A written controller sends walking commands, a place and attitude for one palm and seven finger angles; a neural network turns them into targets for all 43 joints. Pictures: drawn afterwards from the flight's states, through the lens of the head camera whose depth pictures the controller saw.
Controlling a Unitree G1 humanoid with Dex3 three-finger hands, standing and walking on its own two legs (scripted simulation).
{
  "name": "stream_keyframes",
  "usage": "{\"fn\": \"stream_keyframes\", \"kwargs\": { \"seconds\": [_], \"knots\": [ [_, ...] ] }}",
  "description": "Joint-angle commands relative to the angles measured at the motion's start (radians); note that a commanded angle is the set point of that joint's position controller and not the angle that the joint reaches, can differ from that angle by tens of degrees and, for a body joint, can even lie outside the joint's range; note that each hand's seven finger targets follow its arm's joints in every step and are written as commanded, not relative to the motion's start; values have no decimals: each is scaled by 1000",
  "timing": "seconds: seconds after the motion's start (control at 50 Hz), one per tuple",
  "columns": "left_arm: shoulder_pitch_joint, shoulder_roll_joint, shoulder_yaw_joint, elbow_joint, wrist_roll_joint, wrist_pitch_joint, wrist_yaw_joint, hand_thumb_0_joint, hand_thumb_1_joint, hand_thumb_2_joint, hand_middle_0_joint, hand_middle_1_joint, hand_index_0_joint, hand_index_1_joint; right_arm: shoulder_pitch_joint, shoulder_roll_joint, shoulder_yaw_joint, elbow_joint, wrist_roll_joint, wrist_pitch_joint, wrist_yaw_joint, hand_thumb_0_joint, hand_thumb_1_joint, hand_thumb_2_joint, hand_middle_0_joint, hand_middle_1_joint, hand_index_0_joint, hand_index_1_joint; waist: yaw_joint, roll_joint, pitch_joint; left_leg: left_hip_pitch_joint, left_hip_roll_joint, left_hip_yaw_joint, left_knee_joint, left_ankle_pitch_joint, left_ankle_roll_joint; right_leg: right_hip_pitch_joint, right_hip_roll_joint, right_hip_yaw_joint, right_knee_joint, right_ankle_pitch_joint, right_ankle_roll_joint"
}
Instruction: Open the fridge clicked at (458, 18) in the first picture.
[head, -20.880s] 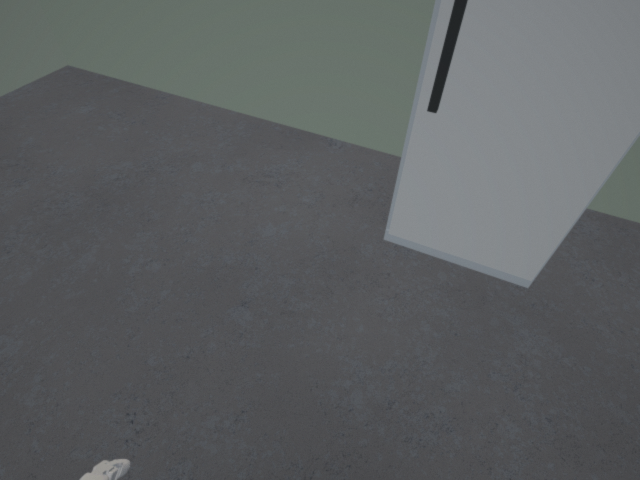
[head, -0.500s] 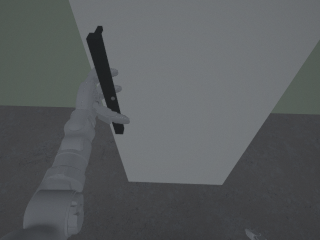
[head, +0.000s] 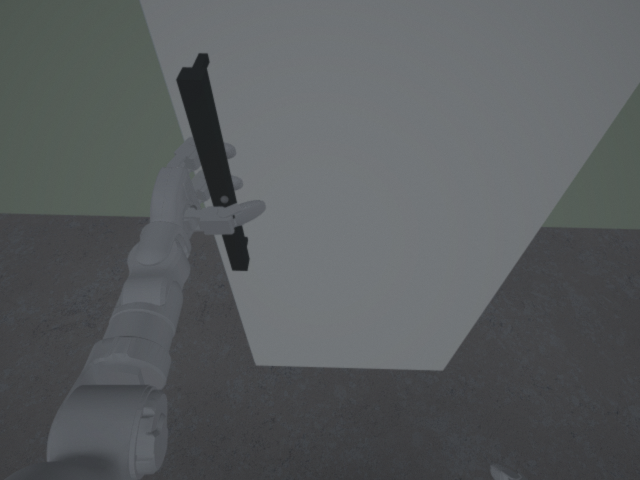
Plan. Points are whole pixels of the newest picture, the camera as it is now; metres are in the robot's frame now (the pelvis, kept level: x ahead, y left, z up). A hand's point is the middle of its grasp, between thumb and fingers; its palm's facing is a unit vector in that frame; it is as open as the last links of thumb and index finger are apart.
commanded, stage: grip the handle and tug to test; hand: left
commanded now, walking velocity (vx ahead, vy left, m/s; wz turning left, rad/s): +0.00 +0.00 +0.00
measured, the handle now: (225, 182) +0.49 +0.14 +0.10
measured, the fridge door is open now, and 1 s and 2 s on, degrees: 0 0 16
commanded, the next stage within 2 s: pull the door a little, standing still in 1.02 s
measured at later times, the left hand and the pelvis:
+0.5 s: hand (230, 199) +0.43 +0.12 +0.12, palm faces -0.01 -1.00 -0.01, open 6.3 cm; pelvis +0.01 -0.01 +0.00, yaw +0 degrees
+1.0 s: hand (231, 200) +0.43 +0.12 +0.12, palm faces -0.01 -1.00 +0.00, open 6.3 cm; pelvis +0.02 -0.01 +0.00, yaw -1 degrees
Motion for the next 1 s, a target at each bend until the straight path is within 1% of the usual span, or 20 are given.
{"fn": "stream_keyframes", "kwargs": {
  "seconds": [0.0, 0.02, 0.06, 0.12, 0.14, 0.18, 0.26, 0.32, 0.34, 0.4, 0.5, 0.52, 0.66, 0.76, 0.82, 0.86, 0.9, 0.92, 0.94, 0.98],
  "knots": [
    [-457, 161, 27, -266, 0, -80, 6, 0, 480, 720, -405, -1340, -405, -1340, 3, -135, -47, -121, -6, -38, -9, 0, -900, -900, 200, 300, 200, 300, 3, -18, -334, 188, -22, -62, -77, 293, 9, 107, 43, 5, -61, 320, -20],
    [-443, 170, 32, -274, 4, -80, 7, 0, 527, 740, -410, -1347, -410, -1347, -2, -135, -47, -122, -4, -39, -9, 0, -900, -900, 200, 300, 200, 300, 10, -5, -345, 193, -21, -62, -76, 298, 8, 110, 41, 7, -57, 325, -21],
    [-477, 121, -11, -284, 4, -78, 6, 0, 620, 780, -420, -1360, -420, -1360, -5, -131, -48, -118, -2, -42, -8, 0, -900, -900, 200, 300, 200, 300, -7, 6, -347, 215, -19, -65, -74, 295, 5, 86, 44, 5, -60, 317, -20],
    [-430, 158, 22, -278, 5, -78, 10, 0, 760, 840, -435, -1380, -435, -1380, -6, -135, -49, -119, -4, -41, -8, 0, -900, -900, 200, 300, 200, 300, 6, -9, -340, 203, -19, -60, -75, 298, 8, 106, 43, 6, -64, 326, -20],
    [-450, 134, 0, -279, 3, -75, 8, 0, 807, 860, -440, -1387, -440, -1387, -8, -133, -46, -120, -3, -42, -9, 0, -900, -900, 200, 300, 200, 300, -2, -11, -336, 197, -20, -59, -77, 291, 8, 106, 43, 6, -64, 328, -20],
    [-463, 146, 8, -269, 1, -73, 3, 0, 900, 900, -450, -1400, -450, -1400, -6, -135, -48, -115, -2, -41, -11, 0, -900, -900, 200, 300, 200, 300, -3, -28, -321, 185, -21, -59, -79, 275, 9, 109, 43, 8, -68, 324, -19],
    [-461, 126, -10, -303, 2, -77, 0, 0, 900, 900, -450, -1400, -450, -1400, -9, -131, -48, -116, -4, -44, -10, 0, -900, -900, 200, 300, 200, 300, 0, 11, -353, 218, -21, -59, -73, 322, 7, 114, 42, 8, -62, 359, -21],
    [-413, 115, -12, -319, -4, -76, 4, 0, 900, 900, -450, -1400, -450, -1400, -10, -130, -49, -118, -4, -45, -7, 0, -900, -900, 200, 300, 200, 300, 8, -6, -361, 225, -20, -60, -71, 352, 8, 129, 43, 5, -59, 382, -20],
    [-415, 97, -24, -306, -6, -70, 3, 0, 900, 900, -450, -1400, -450, -1400, -11, -129, -50, -116, -3, -44, -7, 0, -900, -900, 200, 300, 200, 300, 0, -23, -340, 216, -20, -56, -71, 343, 10, 123, 43, 4, -64, 384, -18],
    [-430, 144, 6, -300, -1, -69, 10, 0, 900, 900, -450, -1400, -450, -1400, -7, -136, -50, -114, -6, -40, -11, 0, -900, -900, 200, 300, 200, 300, 0, -68, -324, 185, -26, -52, -77, 300, 17, 148, 40, 10, -74, 369, -15],
    [-476, 149, 0, -273, 6, -63, 1, 0, 900, 900, -450, -1400, -450, -1400, -13, -131, -45, -113, -5, -31, -18, 0, -900, -900, 200, 300, 200, 300, -10, -25, -313, 173, -36, -45, -76, 275, 20, 150, 33, 20, -80, 367, -14],
    [-458, 172, 26, -274, 3, -63, -1, 0, 900, 900, -450, -1400, -450, -1400, -16, -130, -46, -114, -5, -32, -18, 0, -900, -900, 200, 300, 200, 300, 1, -30, -327, 173, -37, -46, -75, 277, 21, 157, 33, 23, -80, 375, -14],
    [-426, 139, -2, -284, -9, -65, -20, 0, 900, 900, -450, -1400, -450, -1400, -25, -128, -45, -123, -2, -29, -16, 0, -900, -900, 200, 300, 200, 300, 2, -28, -335, 180, -38, -41, -74, 286, 21, 160, 33, 21, -79, 394, -14],
    [-332, 148, 14, -315, -15, -60, -26, 0, 900, 900, -450, -1400, -450, -1400, -34, -130, -47, -141, -2, -28, -13, 0, -900, -900, 200, 300, 200, 300, 23, -48, -360, 178, -38, -35, -77, 307, 21, 198, 32, 22, -74, 427, -13],
    [-286, 142, 15, -336, -21, -53, -28, 0, 900, 900, -450, -1400, -450, -1400, -42, -129, -46, -150, 0, -29, -11, 0, -900, -900, 200, 300, 200, 300, 29, -47, -337, 177, -36, -33, -81, 322, 22, 203, 33, 19, -76, 442, -14],
    [-246, 150, 28, -391, -21, -51, -28, 0, 900, 900, -450, -1400, -450, -1400, -47, -127, -48, -160, 0, -28, -9, 0, -900, -900, 200, 300, 200, 300, 45, -38, -362, 189, -35, -29, -82, 354, 21, 229, 32, 22, -70, 474, -16],
    [-177, 123, 11, -455, -24, -51, -28, 0, 900, 900, -450, -1400, -450, -1400, -54, -122, -51, -176, 0, -33, -3, 0, -900, -900, 200, 300, 200, 300, 62, -11, -390, 207, -34, -25, -80, 419, 19, 259, 29, 17, -60, 520, -19],
    [-148, 102, -1, -480, -28, -45, -30, 0, 900, 900, -450, -1400, -450, -1400, -59, -118, -49, -179, 0, -37, 1, 0, -900, -900, 200, 300, 200, 300, 61, -13, -383, 221, -30, -24, -80, 447, 18, 251, 31, 14, -58, 541, -18],
    [-114, 110, 11, -501, -30, -39, -28, 0, 900, 900, -450, -1400, -450, -1400, -63, -118, -51, -180, 1, -38, 3, 0, -900, -900, 200, 300, 200, 300, 71, -10, -380, 225, -28, -23, -81, 460, 16, 254, 32, 15, -59, 546, -18],
    [-76, 108, 12, -523, -32, -22, -27, 0, 900, 900, -450, -1400, -450, -1400, -64, -120, -50, -184, 1, -37, 5, 0, -900, -900, 200, 300, 200, 300, 67, -44, -356, 216, -26, -18, -89, 451, 18, 263, 33, 13, -67, 559, -15]
  ]
}}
